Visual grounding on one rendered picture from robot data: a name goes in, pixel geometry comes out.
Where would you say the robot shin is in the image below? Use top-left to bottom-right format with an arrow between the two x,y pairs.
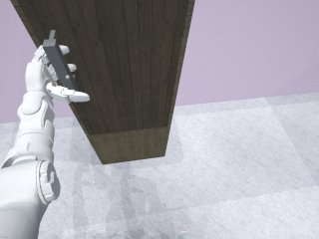
116,232 -> 128,236
177,231 -> 188,237

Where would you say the robot left upper arm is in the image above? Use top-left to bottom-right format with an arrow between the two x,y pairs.
0,159 -> 61,239

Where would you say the left robot hand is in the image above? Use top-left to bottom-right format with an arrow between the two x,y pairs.
25,45 -> 90,104

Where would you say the robot right shin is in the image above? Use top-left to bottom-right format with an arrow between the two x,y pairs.
177,231 -> 188,237

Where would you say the robot left shin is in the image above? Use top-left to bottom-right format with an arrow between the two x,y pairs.
116,232 -> 128,236

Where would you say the robot left forearm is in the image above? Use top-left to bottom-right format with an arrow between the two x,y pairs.
0,91 -> 55,169

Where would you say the handle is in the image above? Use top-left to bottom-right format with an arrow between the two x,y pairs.
42,30 -> 78,92

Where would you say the cupboard door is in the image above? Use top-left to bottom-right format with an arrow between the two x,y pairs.
17,0 -> 189,135

